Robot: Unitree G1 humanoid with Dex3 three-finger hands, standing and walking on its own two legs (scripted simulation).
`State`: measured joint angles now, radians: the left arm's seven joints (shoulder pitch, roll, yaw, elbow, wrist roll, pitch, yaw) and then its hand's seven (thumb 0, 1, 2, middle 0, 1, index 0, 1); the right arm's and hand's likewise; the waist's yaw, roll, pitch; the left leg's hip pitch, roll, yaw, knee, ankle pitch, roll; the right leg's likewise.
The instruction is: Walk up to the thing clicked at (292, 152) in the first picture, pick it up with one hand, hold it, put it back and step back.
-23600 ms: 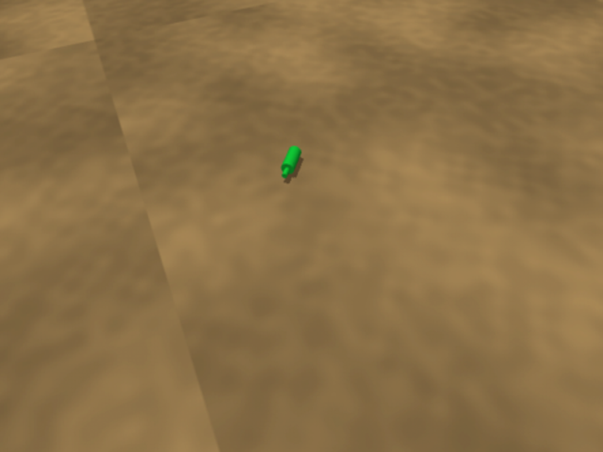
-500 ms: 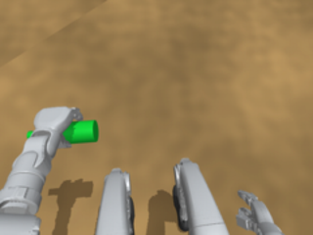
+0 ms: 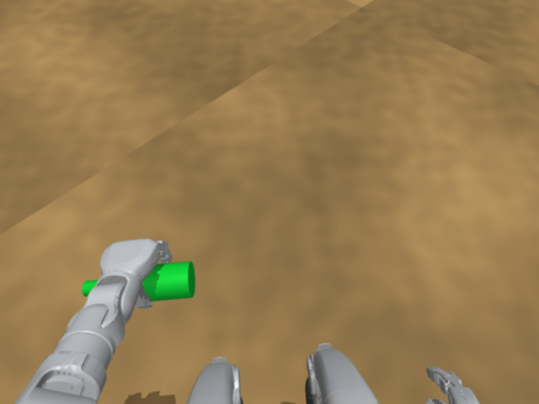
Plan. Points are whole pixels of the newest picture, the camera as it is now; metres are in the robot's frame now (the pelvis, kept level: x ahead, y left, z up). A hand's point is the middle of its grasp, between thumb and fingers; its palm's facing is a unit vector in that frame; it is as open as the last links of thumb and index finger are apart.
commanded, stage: lift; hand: left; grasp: from above
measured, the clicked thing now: (139, 283) +0.34 +0.24 -0.13
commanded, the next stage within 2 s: hold in 0.20 s
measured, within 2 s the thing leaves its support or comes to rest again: neither
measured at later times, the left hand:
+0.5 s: hand (128, 264) +0.33 +0.22 -0.03, palm faces -0.48 -0.03 -0.88, open 9.1 cm
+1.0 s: hand (127, 254) +0.34 +0.21 +0.00, palm faces -0.48 -0.02 -0.88, open 9.0 cm
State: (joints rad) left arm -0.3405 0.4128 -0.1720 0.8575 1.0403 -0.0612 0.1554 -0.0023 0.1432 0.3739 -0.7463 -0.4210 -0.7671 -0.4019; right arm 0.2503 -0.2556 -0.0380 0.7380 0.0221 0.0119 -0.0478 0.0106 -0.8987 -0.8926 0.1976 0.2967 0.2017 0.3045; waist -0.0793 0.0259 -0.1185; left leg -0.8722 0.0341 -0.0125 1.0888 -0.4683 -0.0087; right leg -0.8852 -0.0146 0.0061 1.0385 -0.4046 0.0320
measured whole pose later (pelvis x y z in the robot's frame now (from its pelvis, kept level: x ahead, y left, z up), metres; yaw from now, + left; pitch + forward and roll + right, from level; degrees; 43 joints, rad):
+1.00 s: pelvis +0.04 +0.00 +0.06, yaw -1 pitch +5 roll +0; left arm -0.25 0.40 -0.21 0.71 1.02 -0.05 0.02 0.00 0.19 0.28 -0.81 -0.31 -0.83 -0.28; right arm 0.22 -0.26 -0.05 0.70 0.04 0.06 -0.05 0.01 -0.90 -0.89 0.20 0.30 0.20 0.30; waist -0.03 0.03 -0.04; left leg -0.38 0.02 0.02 0.63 -0.33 -0.01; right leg -0.42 -0.02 0.03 0.62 -0.28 0.03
